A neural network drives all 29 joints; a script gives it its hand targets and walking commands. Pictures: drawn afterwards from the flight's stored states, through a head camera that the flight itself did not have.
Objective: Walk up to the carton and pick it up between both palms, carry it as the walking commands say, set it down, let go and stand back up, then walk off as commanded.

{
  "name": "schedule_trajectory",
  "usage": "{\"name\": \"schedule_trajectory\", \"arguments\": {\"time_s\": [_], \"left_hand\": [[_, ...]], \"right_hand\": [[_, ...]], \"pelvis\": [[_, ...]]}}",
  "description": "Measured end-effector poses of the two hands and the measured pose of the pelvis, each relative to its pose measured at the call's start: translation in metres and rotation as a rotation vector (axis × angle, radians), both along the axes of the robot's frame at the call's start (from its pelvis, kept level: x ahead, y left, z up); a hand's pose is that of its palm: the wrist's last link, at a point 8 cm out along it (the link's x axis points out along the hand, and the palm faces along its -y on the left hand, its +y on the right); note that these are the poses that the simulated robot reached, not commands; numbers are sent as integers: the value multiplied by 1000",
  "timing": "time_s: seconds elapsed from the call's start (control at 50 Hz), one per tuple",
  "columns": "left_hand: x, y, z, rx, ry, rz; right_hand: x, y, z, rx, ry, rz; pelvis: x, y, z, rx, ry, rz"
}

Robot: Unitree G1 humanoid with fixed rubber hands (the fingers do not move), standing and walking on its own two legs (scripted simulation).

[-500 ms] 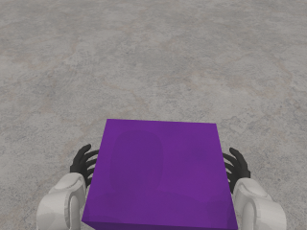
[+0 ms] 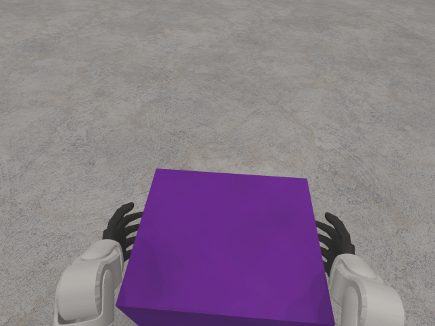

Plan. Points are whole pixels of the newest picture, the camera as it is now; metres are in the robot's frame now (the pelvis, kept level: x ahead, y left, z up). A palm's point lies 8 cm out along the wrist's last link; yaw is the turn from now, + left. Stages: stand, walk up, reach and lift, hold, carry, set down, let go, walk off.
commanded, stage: carry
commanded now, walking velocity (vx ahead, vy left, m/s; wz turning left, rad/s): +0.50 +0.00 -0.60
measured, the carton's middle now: (224, 261) +0.27 +0.00 -0.01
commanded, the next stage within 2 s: none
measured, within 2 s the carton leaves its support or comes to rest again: neither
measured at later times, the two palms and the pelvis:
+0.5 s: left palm (211, 112) +0.66 +0.05 +0.05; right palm (344, 142) +0.58 -0.30 +0.04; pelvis +0.38 -0.08 +0.00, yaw -14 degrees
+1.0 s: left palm (248, 61) +0.96 -0.07 +0.06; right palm (352, 89) +0.83 -0.40 +0.06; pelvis +0.67 -0.15 -0.02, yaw -23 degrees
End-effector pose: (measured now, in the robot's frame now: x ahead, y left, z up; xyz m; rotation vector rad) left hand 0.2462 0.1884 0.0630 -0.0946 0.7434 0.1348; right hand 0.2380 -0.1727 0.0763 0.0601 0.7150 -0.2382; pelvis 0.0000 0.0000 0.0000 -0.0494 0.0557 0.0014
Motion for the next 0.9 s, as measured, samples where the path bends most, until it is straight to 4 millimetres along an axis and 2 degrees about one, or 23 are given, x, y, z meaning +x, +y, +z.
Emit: {"name": "schedule_trajectory", "arguments": {"time_s": [0.06,0.12,0.2,0.28,0.32,0.38,0.44,0.52,0.6,0.68,0.72,0.78,0.9], "left_hand": [[51,-9,5,-17,-41,-22],[104,-21,1,-24,-51,-43],[174,-42,-17,-17,-35,-57],[244,-67,-38,1,-26,-40],[274,-80,-45,10,16,-37],[316,-99,-40,37,70,-68],[361,-117,-28,46,86,-97],[432,-149,-11,18,31,-172],[510,-181,1,-2,-50,-263],[588,-199,3,0,-113,-336],[624,-208,4,15,-126,-376],[659,-221,2,26,-83,-404],[692,-237,-8,35,-5,-397]], "right_hand": [[39,-8,7,-11,-39,-29],[82,-20,3,-18,-49,-50],[147,-40,-17,-3,-34,-70],[223,-66,-46,22,-28,-57],[256,-79,-53,34,12,-59],[289,-98,-56,58,70,-85],[314,-113,-53,97,80,-148],[353,-139,-36,92,20,-240],[400,-162,-21,74,-64,-332],[459,-172,-17,63,-125,-390],[486,-178,-16,33,-122,-391],[516,-187,-15,11,-74,-396],[552,-205,-21,48,-3,-409]], "pelvis": [[42,-1,-2,-11,-1,-25],[89,-7,-8,-22,2,-44],[157,-23,-24,-30,4,-60],[234,-49,-47,-24,-15,-89],[260,-57,-42,0,-21,-126],[295,-66,-25,41,-18,-149],[336,-73,-10,72,-3,-204],[396,-77,-2,102,5,-268],[466,-82,-6,108,4,-295],[545,-88,-20,55,-12,-361],[573,-94,-23,58,6,-376],[593,-99,-16,58,-1,-388],[636,-117,-10,62,-23,-401]]}}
